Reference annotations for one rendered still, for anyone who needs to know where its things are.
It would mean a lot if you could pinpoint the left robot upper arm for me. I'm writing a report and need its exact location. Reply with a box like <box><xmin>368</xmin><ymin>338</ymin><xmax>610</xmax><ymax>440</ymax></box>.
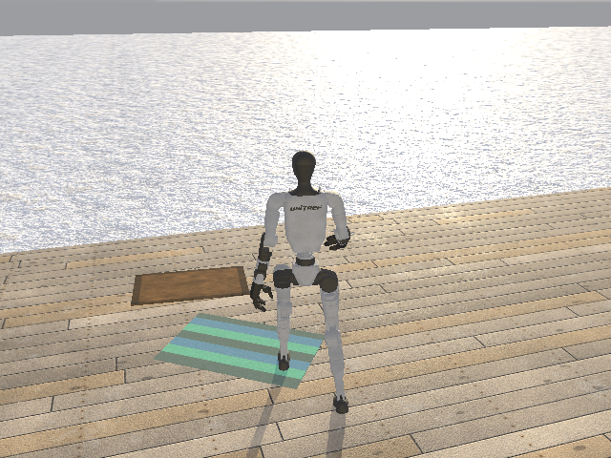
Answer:
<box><xmin>263</xmin><ymin>192</ymin><xmax>285</xmax><ymax>247</ymax></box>

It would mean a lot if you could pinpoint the robot right hand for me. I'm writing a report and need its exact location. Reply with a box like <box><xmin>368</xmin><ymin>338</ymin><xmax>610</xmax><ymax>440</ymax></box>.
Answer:
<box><xmin>324</xmin><ymin>235</ymin><xmax>347</xmax><ymax>250</ymax></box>

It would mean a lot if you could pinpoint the robot left hand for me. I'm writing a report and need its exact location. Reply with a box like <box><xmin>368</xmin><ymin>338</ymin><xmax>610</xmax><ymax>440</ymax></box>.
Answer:
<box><xmin>250</xmin><ymin>282</ymin><xmax>273</xmax><ymax>312</ymax></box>

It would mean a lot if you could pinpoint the right robot upper arm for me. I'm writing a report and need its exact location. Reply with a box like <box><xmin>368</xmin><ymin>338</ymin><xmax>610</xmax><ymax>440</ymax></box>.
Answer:
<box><xmin>324</xmin><ymin>191</ymin><xmax>349</xmax><ymax>240</ymax></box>

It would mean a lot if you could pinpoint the left robot forearm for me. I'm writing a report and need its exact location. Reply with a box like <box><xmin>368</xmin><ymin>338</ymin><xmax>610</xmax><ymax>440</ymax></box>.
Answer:
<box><xmin>252</xmin><ymin>232</ymin><xmax>273</xmax><ymax>284</ymax></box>

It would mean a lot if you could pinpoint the right robot forearm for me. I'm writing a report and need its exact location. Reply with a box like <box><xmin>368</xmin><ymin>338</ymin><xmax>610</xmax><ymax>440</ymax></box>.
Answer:
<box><xmin>337</xmin><ymin>227</ymin><xmax>350</xmax><ymax>245</ymax></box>

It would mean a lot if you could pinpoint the right robot shin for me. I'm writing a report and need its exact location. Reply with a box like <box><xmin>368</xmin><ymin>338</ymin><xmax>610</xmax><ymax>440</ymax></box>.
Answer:
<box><xmin>328</xmin><ymin>330</ymin><xmax>345</xmax><ymax>401</ymax></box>

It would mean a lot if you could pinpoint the humanoid robot head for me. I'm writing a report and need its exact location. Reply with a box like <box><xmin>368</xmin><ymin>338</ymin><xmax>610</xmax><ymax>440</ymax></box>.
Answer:
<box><xmin>288</xmin><ymin>151</ymin><xmax>321</xmax><ymax>197</ymax></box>

